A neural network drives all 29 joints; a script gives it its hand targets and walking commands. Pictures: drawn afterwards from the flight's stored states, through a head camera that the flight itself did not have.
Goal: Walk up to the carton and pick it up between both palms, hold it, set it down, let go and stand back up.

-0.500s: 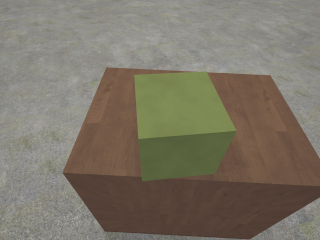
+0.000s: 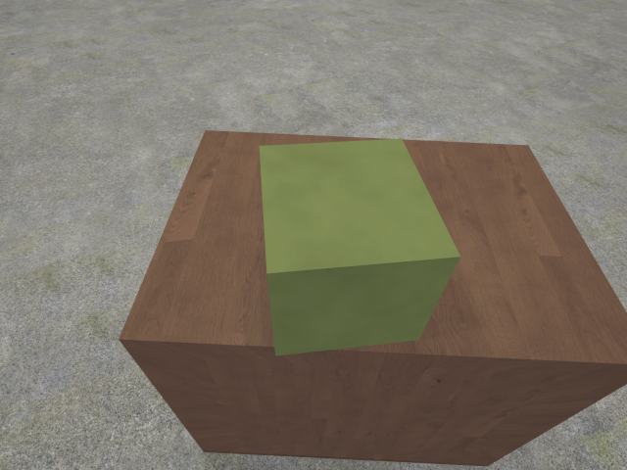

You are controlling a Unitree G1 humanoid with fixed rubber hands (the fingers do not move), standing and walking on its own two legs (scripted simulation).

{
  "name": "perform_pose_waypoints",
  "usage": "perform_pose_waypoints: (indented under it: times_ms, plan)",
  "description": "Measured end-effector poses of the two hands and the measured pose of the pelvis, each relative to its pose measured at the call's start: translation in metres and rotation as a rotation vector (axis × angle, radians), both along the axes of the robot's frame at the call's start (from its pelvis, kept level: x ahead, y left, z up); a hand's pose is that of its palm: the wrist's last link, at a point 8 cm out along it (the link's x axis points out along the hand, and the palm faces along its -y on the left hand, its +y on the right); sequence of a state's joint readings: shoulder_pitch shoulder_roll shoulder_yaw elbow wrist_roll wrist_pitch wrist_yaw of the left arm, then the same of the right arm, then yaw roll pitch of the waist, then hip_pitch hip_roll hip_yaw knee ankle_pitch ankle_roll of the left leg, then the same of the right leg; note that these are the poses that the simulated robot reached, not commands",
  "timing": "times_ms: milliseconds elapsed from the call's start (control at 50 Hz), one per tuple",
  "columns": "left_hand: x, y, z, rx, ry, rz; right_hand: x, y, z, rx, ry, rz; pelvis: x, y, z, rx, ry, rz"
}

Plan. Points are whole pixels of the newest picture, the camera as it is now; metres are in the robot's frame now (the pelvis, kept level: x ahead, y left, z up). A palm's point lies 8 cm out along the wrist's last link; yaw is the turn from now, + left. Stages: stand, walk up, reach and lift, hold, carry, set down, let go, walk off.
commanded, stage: stand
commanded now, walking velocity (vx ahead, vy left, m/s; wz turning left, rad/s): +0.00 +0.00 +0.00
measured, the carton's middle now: (340, 244) +0.43 -0.02 +0.03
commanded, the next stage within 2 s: none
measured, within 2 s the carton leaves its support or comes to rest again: neither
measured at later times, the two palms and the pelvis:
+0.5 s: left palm out of the picture +0.07 +0.25 -0.12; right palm out of the picture +0.07 -0.27 -0.10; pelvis +0.00 +0.00 +0.00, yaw +0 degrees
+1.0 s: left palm out of the picture +0.07 +0.25 -0.12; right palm out of the picture +0.06 -0.27 -0.10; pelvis +0.00 +0.00 +0.00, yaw -1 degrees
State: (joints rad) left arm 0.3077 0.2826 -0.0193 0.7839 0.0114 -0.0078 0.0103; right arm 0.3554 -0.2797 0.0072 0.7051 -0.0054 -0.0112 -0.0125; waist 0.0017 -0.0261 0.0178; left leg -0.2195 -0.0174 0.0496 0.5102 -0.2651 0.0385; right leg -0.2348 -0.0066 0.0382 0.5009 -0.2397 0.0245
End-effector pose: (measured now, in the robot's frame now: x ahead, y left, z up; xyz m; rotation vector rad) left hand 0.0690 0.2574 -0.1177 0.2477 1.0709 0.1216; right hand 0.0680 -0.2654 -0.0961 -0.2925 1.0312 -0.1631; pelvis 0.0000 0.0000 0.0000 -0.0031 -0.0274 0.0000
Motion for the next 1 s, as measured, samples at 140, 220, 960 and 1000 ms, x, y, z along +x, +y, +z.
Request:
perform_pose_waypoints:
  times_ms: [140, 220, 960, 1000]
  plan:
    - [0.0025, -0.0013, -0.0001, 0.000, -0.001, -0.002, -0.0002, -0.0013, -0.0002, -0.001, 0.004, -0.005, 0.0010, -0.0009, 0.0001, 0.001, 0.000, -0.001]
    - [0.0028, -0.0016, 0.0001, 0.001, 0.000, -0.001, -0.0004, -0.0020, -0.0007, 0.000, 0.007, -0.008, 0.0015, -0.0012, 0.0002, 0.001, 0.000, -0.001]
    - [0.0030, -0.0039, -0.0012, 0.004, 0.019, -0.004, -0.0079, -0.0061, -0.0041, -0.001, 0.044, -0.031, 0.0041, -0.0038, 0.0010, 0.003, 0.000, -0.012]
    - [0.0034, -0.0041, -0.0012, 0.004, 0.020, -0.003, -0.0076, -0.0063, -0.0041, -0.001, 0.043, -0.032, 0.0044, -0.0038, 0.0010, 0.003, 0.001, -0.013]
